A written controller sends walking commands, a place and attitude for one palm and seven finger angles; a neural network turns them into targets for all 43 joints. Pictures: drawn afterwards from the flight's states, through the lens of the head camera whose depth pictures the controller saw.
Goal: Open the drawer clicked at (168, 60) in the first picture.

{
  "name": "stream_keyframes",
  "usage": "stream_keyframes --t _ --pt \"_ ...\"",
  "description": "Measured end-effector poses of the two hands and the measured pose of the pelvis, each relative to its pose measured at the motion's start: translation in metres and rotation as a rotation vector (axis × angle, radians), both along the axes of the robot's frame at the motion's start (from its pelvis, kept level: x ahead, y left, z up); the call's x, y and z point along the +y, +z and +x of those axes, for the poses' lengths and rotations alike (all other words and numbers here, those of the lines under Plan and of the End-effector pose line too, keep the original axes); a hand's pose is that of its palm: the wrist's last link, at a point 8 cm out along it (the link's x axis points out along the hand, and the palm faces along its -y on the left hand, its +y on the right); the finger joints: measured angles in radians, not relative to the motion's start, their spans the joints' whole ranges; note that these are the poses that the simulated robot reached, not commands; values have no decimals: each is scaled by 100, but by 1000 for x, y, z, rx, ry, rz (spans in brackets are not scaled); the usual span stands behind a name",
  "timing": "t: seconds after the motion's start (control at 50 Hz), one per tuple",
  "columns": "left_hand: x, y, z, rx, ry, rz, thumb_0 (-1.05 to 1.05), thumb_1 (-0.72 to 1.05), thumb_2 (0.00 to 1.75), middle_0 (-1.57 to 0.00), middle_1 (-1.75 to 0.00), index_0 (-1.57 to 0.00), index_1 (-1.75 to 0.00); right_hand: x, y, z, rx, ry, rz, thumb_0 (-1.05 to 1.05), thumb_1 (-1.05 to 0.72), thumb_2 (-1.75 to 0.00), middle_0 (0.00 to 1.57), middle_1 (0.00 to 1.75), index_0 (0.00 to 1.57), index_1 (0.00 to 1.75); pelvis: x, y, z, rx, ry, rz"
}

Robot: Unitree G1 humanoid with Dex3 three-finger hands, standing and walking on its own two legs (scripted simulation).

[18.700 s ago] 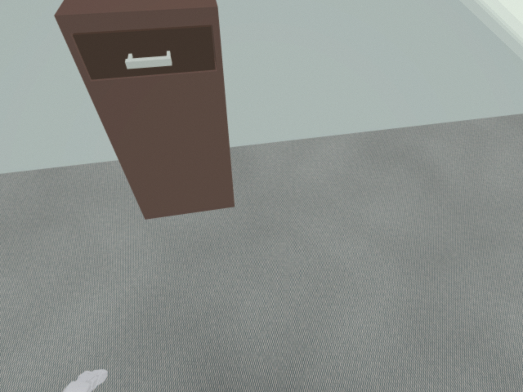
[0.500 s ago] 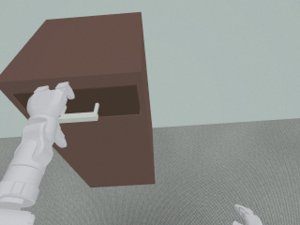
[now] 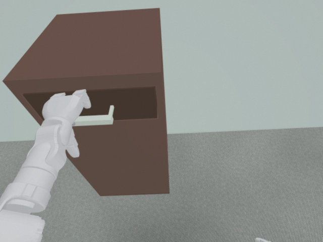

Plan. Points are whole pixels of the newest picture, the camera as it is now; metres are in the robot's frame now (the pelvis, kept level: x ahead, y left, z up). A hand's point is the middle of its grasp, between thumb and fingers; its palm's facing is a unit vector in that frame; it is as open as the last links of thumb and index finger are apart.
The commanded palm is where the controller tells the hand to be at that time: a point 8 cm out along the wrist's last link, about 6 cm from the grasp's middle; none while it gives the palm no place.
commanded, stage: re-aim the fingers above the handle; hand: left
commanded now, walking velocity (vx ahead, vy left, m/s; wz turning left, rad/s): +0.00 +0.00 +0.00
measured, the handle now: (92, 115) +0.46 +0.25 +0.04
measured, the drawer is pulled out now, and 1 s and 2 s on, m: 0.00 0.00 0.00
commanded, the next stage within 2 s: lower the fingers behind the handle in 0.16 s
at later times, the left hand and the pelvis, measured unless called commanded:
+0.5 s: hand (66, 134) +0.37 +0.28 +0.06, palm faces -0.20 -0.07 -0.98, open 13.8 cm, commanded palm +0.37 +0.27 +0.14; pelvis +0.00 -0.01 +0.00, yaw -1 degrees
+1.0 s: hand (79, 129) +0.39 +0.27 +0.05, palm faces -0.03 -0.03 -1.00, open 13.8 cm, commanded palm +0.37 +0.26 +0.11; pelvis +0.00 +0.00 -0.01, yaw -2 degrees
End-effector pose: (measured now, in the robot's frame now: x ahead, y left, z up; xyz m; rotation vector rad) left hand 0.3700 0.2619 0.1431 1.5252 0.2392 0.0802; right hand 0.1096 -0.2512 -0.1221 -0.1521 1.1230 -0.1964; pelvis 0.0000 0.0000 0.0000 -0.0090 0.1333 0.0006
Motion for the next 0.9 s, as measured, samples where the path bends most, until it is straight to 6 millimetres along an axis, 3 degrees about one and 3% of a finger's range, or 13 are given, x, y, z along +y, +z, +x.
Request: stream_keyframes --t 0.08,0.16,0.24,0.32,0.42,0.48,0.54,0.68,0.78,0.9 --pt "-46 -16 2 30 -220 -54 0 -49 30 -32 -120 -31 -120 -6 3 -9 -3 -20 -39 1 -91 -90 20 30 20 30 3 -1 -2 -6 -1 -3" --pt "-75 -4 8 -110 -369 -75 0 -49 30 -33 -120 -32 -120 -9 4 -15 -19 -49 -53 1 -91 -90 20 30 20 30 4 -2 -5 6 -22 -3" --pt "-57 23 21 -274 -255 -43 0 -49 30 -33 -121 -32 -120 -5 -1 -21 -9 -63 -24 1 -91 -90 20 30 20 30 3 -2 -8 16 -45 0" --pt "-36 26 21 -241 -102 24 0 -49 30 -39 -125 -32 -121 0 -6 -21 11 -57 27 1 -91 -90 20 30 20 30 0 1 -7 18 -58 5" --pt "7 0 4 -8 105 25 0 -49 30 -36 -124 -32 -122 -2 1 -12 -15 -57 38 1 -91 -90 20 30 20 30 -7 4 0 0 -50 12" --pt "20 -18 -9 106 92 -6 0 -49 30 -35 -122 -32 -121 -11 9 -6 -33 -39 -12 1 -91 -90 20 30 20 30 -11 4 1 -10 -30 9" --pt "20 -19 -16 83 -2 -15 0 -49 30 -34 -122 -28 -120 -24 15 2 -39 -13 -79 1 -91 -90 20 30 20 30 -12 2 0 -11 -5 0" --pt "-16 -12 -7 -84 -235 -36 0 -49 30 -33 -121 -29 -120 -33 8 12 -42 1 -117 0 -91 -90 20 30 20 30 -5 -7 -7 32 7 -12" --pt "-24 -26 6 -141 -169 -47 0 -49 30 -32 -120 -30 -120 -21 -1 5 -32 -16 -59 0 -91 -90 20 30 20 30 -3 -11 -8 69 -19 -6" --pt "-7 -37 6 -114 -35 21 0 -49 30 -32 -120 -31 -120 -4 -9 -13 4 -51 1 0 -91 -90 20 30 20 30 -3 -11 -2 73 -36 -6"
